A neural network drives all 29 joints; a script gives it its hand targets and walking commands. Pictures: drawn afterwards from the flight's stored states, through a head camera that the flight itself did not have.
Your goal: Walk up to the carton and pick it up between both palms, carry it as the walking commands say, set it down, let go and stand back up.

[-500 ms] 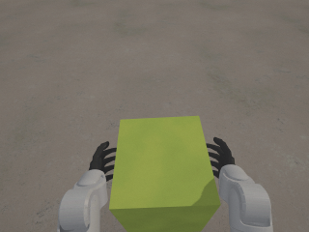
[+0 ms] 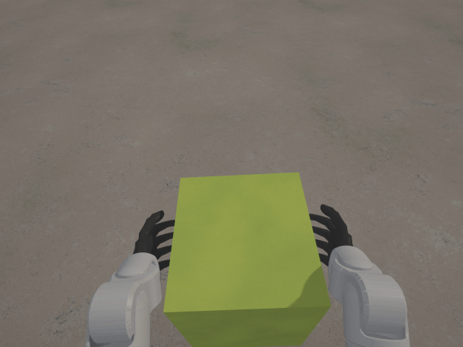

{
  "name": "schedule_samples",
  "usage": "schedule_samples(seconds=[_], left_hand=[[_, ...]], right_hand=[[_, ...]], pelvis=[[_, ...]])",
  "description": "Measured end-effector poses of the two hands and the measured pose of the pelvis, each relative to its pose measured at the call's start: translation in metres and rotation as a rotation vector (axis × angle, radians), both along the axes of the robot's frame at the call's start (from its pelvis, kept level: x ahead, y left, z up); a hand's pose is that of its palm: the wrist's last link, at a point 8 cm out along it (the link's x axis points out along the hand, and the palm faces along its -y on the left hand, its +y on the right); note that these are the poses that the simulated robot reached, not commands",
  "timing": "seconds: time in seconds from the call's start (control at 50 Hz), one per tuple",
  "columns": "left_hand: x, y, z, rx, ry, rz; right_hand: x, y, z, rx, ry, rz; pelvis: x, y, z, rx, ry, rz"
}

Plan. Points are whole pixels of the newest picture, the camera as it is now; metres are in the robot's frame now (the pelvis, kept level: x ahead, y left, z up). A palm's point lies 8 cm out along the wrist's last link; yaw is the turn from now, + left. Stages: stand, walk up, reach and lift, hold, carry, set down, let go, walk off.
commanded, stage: carry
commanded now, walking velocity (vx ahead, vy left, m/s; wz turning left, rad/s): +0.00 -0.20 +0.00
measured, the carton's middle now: (243, 265) +0.28 -0.01 +0.01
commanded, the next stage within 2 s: none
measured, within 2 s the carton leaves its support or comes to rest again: neither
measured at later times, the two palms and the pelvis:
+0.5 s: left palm (147, 261) +0.25 +0.13 +0.09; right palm (339, 254) +0.25 -0.15 +0.09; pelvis +0.00 +0.00 +0.00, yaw +0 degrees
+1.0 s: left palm (149, 262) +0.24 +0.13 +0.09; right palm (343, 255) +0.25 -0.16 +0.09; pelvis +0.00 +0.00 +0.00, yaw +0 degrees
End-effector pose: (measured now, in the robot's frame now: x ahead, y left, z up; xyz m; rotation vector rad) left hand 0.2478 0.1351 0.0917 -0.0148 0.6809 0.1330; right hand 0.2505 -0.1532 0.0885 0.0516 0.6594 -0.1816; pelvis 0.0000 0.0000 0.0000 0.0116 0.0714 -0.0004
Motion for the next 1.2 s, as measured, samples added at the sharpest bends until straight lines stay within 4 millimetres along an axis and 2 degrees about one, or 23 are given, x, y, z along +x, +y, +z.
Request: schedule_samples(seconds=[1.2], left_hand=[[-0.0075,-0.0053,0.0032,0.004,-0.002,-0.004]], right_hand=[[-0.0083,-0.0053,0.0033,0.003,-0.007,-0.004]], pelvis=[[-0.0074,-0.0043,0.0019,0.0,-0.006,-0.002]])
